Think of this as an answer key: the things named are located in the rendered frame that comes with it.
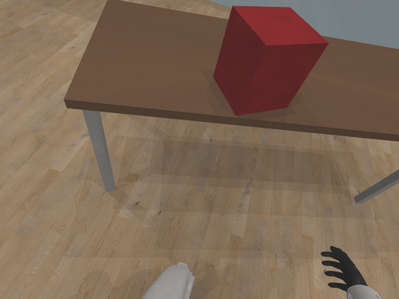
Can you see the robot right hand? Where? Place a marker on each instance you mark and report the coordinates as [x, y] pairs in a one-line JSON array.
[[351, 276]]

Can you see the table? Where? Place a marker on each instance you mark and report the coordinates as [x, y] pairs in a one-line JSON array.
[[152, 61]]

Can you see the robot left thigh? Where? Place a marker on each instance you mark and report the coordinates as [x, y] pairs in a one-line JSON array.
[[175, 282]]

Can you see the carton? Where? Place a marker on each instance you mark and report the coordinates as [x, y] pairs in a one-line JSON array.
[[266, 55]]

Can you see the robot right forearm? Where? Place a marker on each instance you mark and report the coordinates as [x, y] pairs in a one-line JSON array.
[[361, 292]]

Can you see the robot left shin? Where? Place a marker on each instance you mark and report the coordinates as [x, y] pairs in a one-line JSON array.
[[183, 265]]

